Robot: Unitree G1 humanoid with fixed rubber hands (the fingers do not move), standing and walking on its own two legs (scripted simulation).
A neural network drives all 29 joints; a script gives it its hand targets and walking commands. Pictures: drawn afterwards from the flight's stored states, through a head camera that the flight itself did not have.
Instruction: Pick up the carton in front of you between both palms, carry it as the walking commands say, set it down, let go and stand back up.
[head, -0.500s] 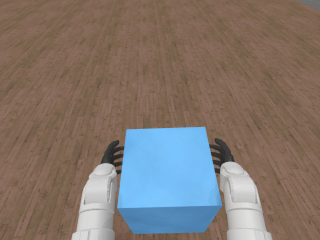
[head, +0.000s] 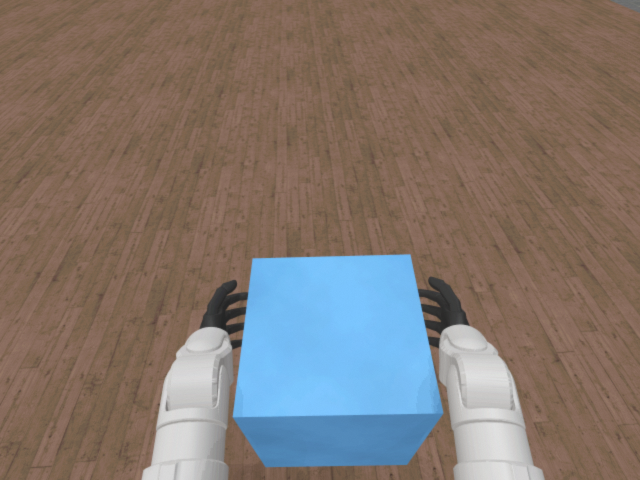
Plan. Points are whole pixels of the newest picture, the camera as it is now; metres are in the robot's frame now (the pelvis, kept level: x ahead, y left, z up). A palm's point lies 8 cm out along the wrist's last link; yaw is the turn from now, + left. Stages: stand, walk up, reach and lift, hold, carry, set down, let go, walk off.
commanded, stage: carry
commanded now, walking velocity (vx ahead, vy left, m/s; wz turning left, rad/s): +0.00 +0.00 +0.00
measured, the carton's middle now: (333, 366) +0.29 +0.00 -0.04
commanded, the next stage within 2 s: hold in 1.90 s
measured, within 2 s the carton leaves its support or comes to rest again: neither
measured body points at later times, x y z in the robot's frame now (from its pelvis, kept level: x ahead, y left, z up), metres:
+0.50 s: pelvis -0.01 -0.01 +0.00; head -0.04 -0.02 +0.45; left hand +0.29 +0.14 +0.04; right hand +0.29 -0.17 +0.04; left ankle +0.01 +0.09 -0.74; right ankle +0.04 -0.12 -0.74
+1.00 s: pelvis -0.01 -0.02 +0.00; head -0.03 -0.03 +0.45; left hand +0.29 +0.13 +0.04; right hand +0.29 -0.17 +0.04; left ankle +0.01 +0.09 -0.74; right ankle +0.04 -0.13 -0.74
